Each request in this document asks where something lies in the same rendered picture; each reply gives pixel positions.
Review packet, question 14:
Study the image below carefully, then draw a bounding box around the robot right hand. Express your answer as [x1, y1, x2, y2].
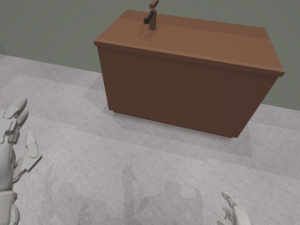
[217, 190, 253, 225]

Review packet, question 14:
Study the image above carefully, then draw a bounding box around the robot left hand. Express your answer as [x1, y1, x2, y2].
[0, 96, 42, 192]

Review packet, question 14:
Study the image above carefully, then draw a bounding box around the counter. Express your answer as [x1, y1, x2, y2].
[94, 0, 285, 138]

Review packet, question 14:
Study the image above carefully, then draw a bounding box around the robot left forearm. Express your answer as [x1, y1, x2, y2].
[0, 190, 20, 225]

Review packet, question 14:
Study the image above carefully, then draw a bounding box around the tap lever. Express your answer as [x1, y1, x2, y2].
[143, 11, 154, 24]

